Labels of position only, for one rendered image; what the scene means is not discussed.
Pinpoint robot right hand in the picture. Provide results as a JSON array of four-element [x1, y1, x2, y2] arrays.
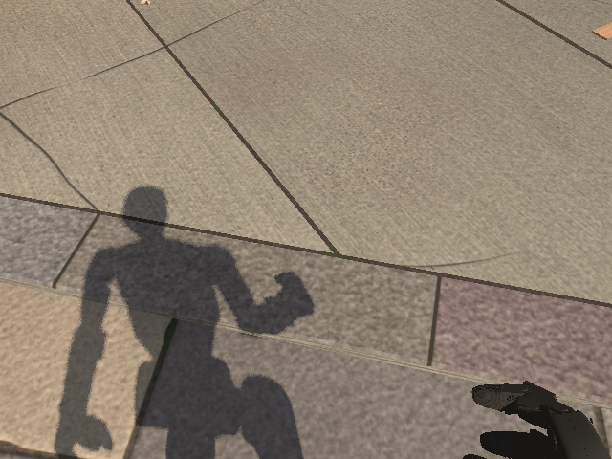
[[463, 381, 611, 459]]

